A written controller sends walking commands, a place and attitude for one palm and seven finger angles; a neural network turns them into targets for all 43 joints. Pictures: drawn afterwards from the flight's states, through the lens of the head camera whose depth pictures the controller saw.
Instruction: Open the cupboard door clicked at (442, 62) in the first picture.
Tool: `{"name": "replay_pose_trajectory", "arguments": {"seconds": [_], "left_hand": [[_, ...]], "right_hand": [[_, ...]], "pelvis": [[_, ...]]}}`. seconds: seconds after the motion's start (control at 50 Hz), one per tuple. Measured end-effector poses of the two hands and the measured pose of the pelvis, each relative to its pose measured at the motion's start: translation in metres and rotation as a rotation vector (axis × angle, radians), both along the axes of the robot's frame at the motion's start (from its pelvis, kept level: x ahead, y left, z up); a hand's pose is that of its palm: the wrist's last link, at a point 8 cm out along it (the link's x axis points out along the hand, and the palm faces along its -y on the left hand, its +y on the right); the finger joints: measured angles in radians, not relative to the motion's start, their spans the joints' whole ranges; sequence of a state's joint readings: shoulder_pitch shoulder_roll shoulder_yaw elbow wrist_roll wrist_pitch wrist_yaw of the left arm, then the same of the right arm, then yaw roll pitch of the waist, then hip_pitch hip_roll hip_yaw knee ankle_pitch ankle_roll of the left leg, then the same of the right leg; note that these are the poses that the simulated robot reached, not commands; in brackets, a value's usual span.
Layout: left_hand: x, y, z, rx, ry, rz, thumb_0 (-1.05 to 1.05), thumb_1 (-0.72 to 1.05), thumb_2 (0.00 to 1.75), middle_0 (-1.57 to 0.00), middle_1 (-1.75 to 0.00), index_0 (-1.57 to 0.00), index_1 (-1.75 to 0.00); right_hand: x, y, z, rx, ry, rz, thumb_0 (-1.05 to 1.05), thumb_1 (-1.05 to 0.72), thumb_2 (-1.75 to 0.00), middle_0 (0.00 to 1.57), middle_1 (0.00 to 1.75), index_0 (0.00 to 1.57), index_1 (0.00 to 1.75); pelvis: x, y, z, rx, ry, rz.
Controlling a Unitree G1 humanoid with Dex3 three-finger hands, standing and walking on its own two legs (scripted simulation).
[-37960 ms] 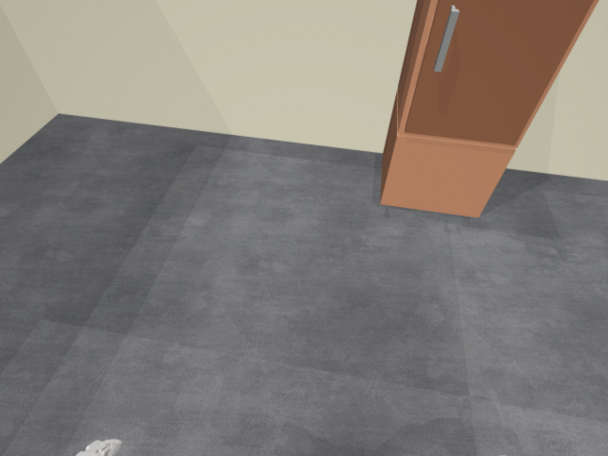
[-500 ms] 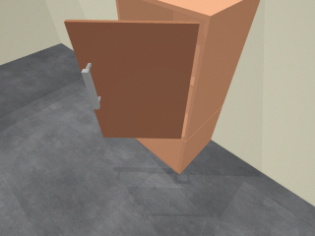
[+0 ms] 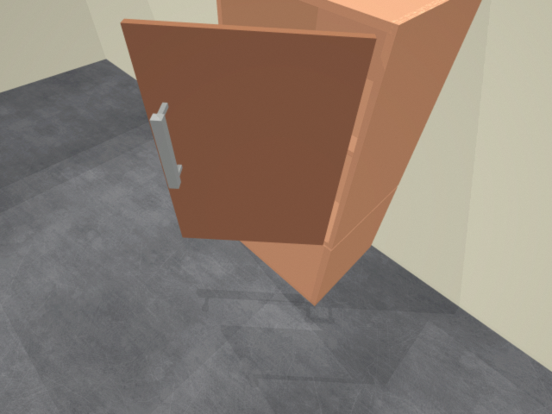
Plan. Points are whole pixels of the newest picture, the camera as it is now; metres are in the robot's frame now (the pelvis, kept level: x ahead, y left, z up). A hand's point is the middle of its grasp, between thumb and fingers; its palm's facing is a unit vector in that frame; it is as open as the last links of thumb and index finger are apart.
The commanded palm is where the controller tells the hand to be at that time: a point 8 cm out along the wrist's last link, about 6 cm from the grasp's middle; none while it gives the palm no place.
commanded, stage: come to a stop and stand still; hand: left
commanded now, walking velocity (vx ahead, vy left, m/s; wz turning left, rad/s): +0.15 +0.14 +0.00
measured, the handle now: (169, 147) +0.59 +0.27 +0.02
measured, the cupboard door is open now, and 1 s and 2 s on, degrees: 42 42 42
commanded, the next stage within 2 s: look again from close up in 1.70 s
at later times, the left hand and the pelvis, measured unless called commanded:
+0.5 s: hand out of the picture +0.13 +0.19 -0.17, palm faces +0.03 -0.97 -0.23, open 7.3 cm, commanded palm none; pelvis +0.04 +0.01 +0.00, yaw +1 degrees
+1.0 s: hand out of the picture +0.03 +0.24 -0.15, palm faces +0.00 -0.96 -0.28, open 7.4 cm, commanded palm none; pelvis +0.05 +0.04 +0.01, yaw -1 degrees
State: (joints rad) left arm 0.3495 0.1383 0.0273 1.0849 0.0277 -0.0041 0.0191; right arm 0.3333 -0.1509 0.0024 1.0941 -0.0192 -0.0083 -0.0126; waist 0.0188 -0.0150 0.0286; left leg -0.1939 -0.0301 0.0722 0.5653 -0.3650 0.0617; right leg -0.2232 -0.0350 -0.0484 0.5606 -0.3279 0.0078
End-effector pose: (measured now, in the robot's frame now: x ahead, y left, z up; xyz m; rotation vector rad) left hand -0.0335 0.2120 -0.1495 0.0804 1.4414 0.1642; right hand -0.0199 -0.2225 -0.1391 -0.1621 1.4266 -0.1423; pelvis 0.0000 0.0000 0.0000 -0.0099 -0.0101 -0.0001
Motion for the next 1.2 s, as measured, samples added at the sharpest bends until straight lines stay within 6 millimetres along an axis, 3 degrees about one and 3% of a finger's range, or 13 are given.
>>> {"name": "replay_pose_trajectory", "arguments": {"seconds": [0.1,0.24,0.32,0.4,0.54,0.62,0.78,0.92,1.04,1.2], "left_hand": [[0.014,0.013,-0.002,0.001,0.043,-0.019,0.01,0.91,0.9,-0.2,-0.3,-0.2,-0.3],[0.092,0.027,0.011,0.055,-0.07,-0.061,0.02,0.93,0.9,-0.2,-0.3,-0.2,-0.3],[0.136,0.031,0.016,0.097,-0.182,-0.077,0.02,0.94,0.9,-0.2,-0.3,-0.2,-0.3],[0.156,0.031,0.02,0.119,-0.249,-0.084,0.01,0.93,0.9,-0.2,-0.3,-0.2,-0.3],[0.143,0.03,0.009,0.065,-0.24,-0.076,0.01,0.91,0.9,-0.2,-0.3,-0.2,-0.3],[0.127,0.043,0.001,0.059,-0.218,-0.066,0.0,0.93,0.9,-0.21,-0.3,-0.2,-0.3],[0.084,0.077,0.02,0.113,-0.125,-0.079,0.0,0.92,0.9,-0.21,-0.3,-0.2,-0.3],[0.056,0.083,0.033,0.14,-0.016,-0.067,0.01,0.91,0.9,-0.2,-0.3,-0.2,-0.3],[0.063,0.069,0.034,0.125,0.014,-0.065,0.01,0.91,0.9,-0.2,-0.3,-0.2,-0.3],[0.109,0.043,0.028,0.093,-0.053,-0.093,0.01,0.91,0.9,-0.2,-0.3,-0.2,-0.3]], "right_hand": [[0.009,0.012,0.002,-0.015,-0.017,-0.017,0.0,-0.91,-0.9,0.2,0.3,0.2,0.3],[0.006,0.029,0.002,0.024,0.048,-0.044,0.0,-0.91,-0.9,0.2,0.3,0.2,0.3],[0.013,0.029,-0.008,0.049,0.077,-0.057,0.0,-0.91,-0.9,0.2,0.3,0.21,0.3],[0.035,0.02,-0.014,0.043,0.051,-0.07,0.0,-0.91,-0.9,0.2,0.3,0.21,0.3],[0.085,0.01,-0.004,-0.015,-0.104,-0.036,0.01,-0.93,-0.9,0.2,0.3,0.2,0.3],[0.095,0.013,0.003,-0.042,-0.183,-0.022,0.0,-0.93,-0.9,0.2,0.3,0.2,0.3],[0.114,0.037,0.002,0.016,-0.265,0.034,0.0,-0.91,-0.9,0.2,0.3,0.2,0.3],[0.118,0.039,-0.003,0.042,-0.235,0.043,0.0,-0.93,-0.9,0.2,0.3,0.21,0.3],[0.109,0.032,-0.007,0.044,-0.162,0.041,0.0,-0.92,-0.9,0.2,0.3,0.2,0.3],[0.096,0.021,-0.009,0.041,-0.083,0.015,0.0,-0.91,-0.9,0.2,0.3,0.2,0.3]], "pelvis": [[0.016,0.011,-0.001,0.008,0.0,-0.021],[0.034,0.013,0.005,0.009,0.001,-0.01],[0.045,0.008,0.0,0.025,-0.008,0.0],[0.047,0.005,-0.002,0.019,-0.011,0.017],[0.035,0.014,-0.003,0.016,-0.012,0.016],[0.031,0.027,-0.006,0.012,-0.03,-0.002],[0.032,0.045,-0.001,0.022,-0.024,-0.009],[0.04,0.046,0.005,0.031,-0.005,-0.017],[0.051,0.04,0.008,0.034,0.002,-0.015],[0.064,0.026,0.008,0.036,-0.001,-0.014]]}}
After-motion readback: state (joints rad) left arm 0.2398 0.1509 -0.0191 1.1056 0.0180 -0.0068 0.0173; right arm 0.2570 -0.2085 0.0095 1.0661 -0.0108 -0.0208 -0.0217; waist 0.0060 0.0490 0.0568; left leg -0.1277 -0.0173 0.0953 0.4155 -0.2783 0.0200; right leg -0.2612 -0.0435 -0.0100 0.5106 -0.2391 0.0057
